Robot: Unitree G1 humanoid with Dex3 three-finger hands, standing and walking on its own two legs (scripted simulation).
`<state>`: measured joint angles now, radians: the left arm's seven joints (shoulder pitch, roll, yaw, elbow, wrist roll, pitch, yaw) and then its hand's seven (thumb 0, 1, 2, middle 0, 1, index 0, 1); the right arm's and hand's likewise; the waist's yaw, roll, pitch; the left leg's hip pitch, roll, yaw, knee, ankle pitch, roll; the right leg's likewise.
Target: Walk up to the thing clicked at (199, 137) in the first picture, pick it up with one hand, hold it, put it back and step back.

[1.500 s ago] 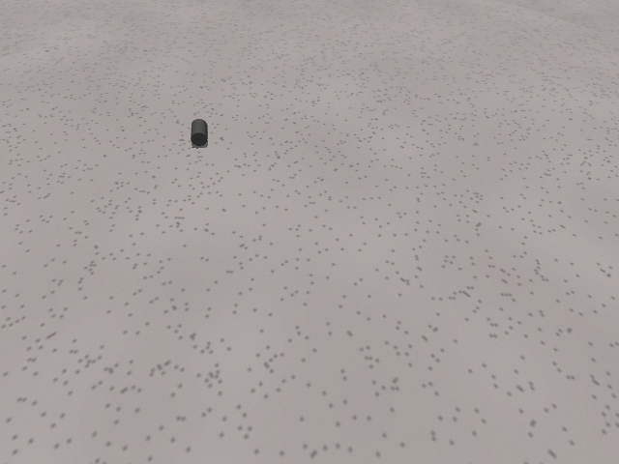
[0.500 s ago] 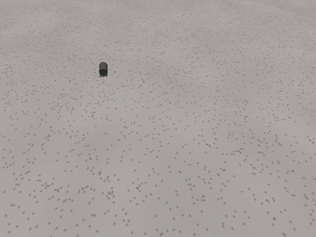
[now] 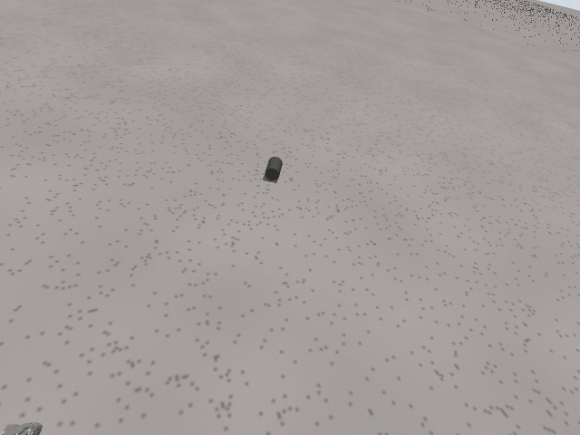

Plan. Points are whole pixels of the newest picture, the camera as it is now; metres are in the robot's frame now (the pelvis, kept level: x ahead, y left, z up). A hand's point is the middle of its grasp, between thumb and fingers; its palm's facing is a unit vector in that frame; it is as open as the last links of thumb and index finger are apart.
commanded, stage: walk up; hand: left
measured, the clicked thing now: (273, 168) +1.76 +0.04 -0.70
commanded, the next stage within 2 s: none
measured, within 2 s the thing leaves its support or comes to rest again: neither
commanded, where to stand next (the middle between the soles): +1.96 -0.37 m, yaw +83 degrees
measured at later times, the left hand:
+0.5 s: hand (132, 298) +0.37 +0.28 -0.09, palm faces +0.35 -0.86 -0.38, open 7.4 cm
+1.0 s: hand (229, 270) +0.50 +0.12 -0.15, palm faces +0.56 -0.76 -0.31, open 7.4 cm
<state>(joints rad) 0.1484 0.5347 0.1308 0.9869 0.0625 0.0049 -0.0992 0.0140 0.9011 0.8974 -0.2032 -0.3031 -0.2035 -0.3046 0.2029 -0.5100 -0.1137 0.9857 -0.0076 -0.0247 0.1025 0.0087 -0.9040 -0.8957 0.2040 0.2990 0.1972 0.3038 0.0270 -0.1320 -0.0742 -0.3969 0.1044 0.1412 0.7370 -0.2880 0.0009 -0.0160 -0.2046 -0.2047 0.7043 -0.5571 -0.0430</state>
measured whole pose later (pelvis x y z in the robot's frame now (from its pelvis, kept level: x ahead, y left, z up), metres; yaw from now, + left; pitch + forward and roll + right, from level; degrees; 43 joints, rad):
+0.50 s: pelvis +0.31 -0.06 +0.00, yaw +22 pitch +1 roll +1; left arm 0.02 0.47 0.12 0.84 0.04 0.00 -0.14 0.01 0.91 0.90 -0.20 -0.30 -0.20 -0.30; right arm 0.36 -0.49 -0.05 0.97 -0.02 -0.08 -0.02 0.01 -0.89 -0.89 0.21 0.30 0.21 0.31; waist 0.02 -0.02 0.01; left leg -0.04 0.11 -0.21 0.61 -0.50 -0.04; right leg -0.53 -0.05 0.01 0.73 -0.21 0.02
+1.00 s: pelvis +0.65 -0.08 -0.01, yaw +37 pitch -3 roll +5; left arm 0.37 0.37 0.03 0.77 0.05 0.06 -0.08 0.01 0.91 0.90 -0.20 -0.30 -0.20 -0.30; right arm 0.18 -0.46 -0.06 0.84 0.03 -0.05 -0.08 0.00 -0.90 -0.89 0.21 0.30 0.20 0.30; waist 0.09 -0.07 0.14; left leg -0.41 -0.04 0.25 0.69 -0.24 0.11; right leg -0.41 0.01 0.01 1.47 -0.47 0.07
